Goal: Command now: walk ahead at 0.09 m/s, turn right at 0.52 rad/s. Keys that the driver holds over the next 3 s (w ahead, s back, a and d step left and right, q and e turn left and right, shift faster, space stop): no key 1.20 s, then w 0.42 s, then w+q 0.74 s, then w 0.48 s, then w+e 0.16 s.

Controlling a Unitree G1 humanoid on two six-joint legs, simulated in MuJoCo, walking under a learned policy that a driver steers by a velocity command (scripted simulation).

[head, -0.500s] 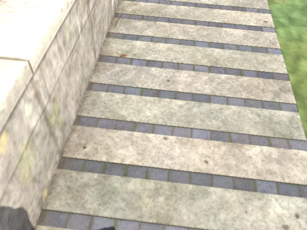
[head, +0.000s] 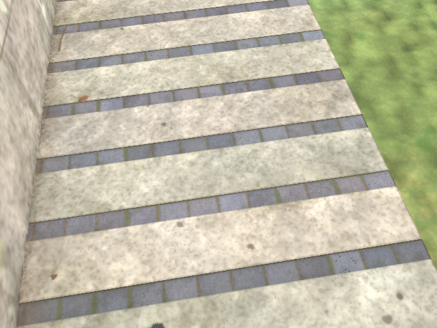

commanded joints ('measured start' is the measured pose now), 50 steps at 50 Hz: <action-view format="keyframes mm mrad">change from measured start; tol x8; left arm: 1 -15 165 49 -74 3 -1 22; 11 -30 92 13 -47 -1 29 26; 14 89 32 -2 -31 3 14 27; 21 -37 41 -6 -20 10 28 22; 50 -24 21 -4 155 -3 6 47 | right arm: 1 127 -74 -22 -16 -7 8 -14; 13 109 -115 -30 -35 -28 -17 15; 17 -10 -82 -18 -44 -13 -16 11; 22 85 -62 -7 -21 -10 -24 19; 50 88 -26 -5 102 1 -12 3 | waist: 1 -45 -78 -232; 12 -36 -135 -176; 14 61 206 -141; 15 20 219 -146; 29 -32 -31 -113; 50 -29 -19 -79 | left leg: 1 48 -2 0 -110 60 -26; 9 157 4 16 -362 128 -14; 12 339 6 35 -681 301 39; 14 347 266 -247 -768 504 208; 15 273 304 -297 -801 454 270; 23 297 62 -48 -707 231 92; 50 331 8 16 -672 271 68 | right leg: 1 144 -257 274 -129 302 -182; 7 81 -222 287 -144 -91 -133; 11 105 -218 309 -60 -52 -100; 12 88 -188 292 -29 -64 -59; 14 -8 -7 82 152 -372 63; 15 54 -52 70 206 -393 97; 21 241 -112 77 32 -22 101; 50 216 -115 90 10 -10 78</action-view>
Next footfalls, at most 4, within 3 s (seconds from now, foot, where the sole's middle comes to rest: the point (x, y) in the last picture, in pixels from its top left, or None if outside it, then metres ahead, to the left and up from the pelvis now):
0.26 left None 0.13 0.17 -0.77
1.88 left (199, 292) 0.51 0.12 -0.77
2.40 right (248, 206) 0.81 -0.03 -0.77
2.88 left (155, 167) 0.97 0.30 -0.77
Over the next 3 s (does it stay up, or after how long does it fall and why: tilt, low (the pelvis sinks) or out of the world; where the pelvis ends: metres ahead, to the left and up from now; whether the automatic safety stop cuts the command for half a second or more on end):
stays up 0.91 0.18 0.00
